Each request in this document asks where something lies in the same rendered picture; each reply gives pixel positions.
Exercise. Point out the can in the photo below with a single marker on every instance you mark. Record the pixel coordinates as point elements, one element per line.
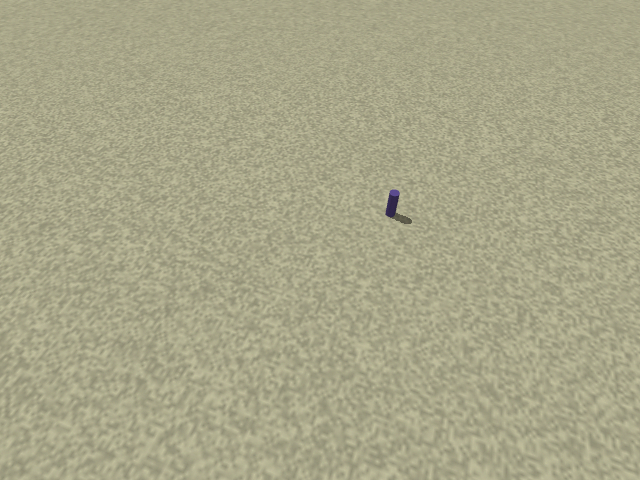
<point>392,203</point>

